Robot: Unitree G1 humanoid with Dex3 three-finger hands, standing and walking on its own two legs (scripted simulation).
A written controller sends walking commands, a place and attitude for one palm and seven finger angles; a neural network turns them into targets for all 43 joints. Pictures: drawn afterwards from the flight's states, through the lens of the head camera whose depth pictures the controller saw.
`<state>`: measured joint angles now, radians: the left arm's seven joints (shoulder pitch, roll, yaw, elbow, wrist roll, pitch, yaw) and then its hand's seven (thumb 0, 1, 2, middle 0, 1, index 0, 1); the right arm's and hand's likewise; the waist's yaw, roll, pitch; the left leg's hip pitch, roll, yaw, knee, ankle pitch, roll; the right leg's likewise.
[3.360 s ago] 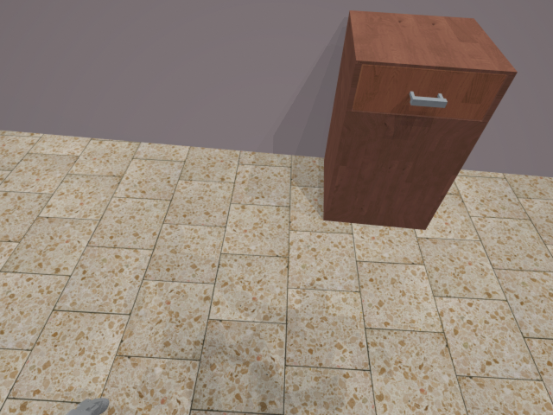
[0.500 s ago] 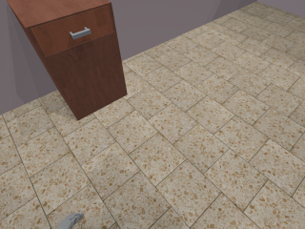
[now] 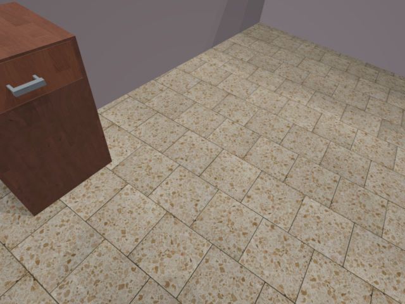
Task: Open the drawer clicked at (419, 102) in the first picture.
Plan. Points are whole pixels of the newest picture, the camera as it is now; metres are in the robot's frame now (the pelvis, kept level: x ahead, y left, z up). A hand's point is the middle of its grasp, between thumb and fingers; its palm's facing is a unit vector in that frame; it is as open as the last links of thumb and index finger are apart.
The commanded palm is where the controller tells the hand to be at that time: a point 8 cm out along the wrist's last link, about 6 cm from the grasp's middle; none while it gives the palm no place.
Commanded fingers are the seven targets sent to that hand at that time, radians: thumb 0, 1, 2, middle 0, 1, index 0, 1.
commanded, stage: walk to a spot facing it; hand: left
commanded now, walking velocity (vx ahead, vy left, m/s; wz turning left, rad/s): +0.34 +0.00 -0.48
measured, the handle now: (26, 84) +0.77 +0.69 -0.08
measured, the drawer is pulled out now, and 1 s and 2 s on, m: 0.00 0.00 0.00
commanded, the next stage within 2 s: turn to face it in 0.92 s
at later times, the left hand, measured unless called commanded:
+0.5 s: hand (182, 220) +0.36 +0.07 -0.17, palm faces -0.24 -0.95 -0.19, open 7.4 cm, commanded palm none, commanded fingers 0.00 0.90 0.90 -0.20 -0.30 -0.20 -0.30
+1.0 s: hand (174, 197) +0.44 +0.11 -0.19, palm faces -0.22 -0.97 -0.13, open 7.4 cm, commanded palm none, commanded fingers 0.00 0.90 0.90 -0.20 -0.30 -0.20 -0.30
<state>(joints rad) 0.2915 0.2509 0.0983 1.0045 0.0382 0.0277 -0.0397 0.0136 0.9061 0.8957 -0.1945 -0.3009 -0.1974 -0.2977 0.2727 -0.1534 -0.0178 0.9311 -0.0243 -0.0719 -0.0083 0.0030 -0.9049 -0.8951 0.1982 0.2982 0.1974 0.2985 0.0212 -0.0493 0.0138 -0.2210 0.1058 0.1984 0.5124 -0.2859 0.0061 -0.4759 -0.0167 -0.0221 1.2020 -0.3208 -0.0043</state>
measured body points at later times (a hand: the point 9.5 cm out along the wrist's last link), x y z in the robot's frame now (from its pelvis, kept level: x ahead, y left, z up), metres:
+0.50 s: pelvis +0.21 -0.08 -0.01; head +0.25 -0.09 +0.44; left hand +0.37 +0.12 -0.16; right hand +0.12 -0.29 -0.17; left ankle +0.17 +0.08 -0.64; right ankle +0.25 -0.15 -0.74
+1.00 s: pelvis +0.44 -0.07 +0.00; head +0.46 -0.05 +0.44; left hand +0.45 +0.16 -0.17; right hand +0.46 -0.31 -0.14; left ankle +0.49 +0.01 -0.74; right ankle +0.33 -0.17 -0.64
